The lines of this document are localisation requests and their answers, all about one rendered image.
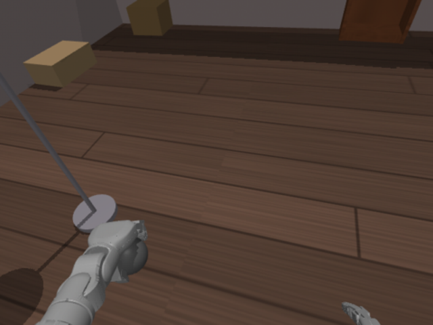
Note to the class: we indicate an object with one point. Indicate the left robot arm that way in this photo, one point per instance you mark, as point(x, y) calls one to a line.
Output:
point(83, 293)

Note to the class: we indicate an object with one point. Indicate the left robot hand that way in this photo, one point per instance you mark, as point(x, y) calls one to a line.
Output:
point(120, 235)

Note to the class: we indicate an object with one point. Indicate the right robot hand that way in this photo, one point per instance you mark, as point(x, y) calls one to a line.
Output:
point(359, 315)

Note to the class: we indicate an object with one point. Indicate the bookshelf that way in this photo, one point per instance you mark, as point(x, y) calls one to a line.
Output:
point(386, 21)

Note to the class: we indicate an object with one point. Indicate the floor lamp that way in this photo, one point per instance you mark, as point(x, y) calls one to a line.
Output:
point(92, 211)

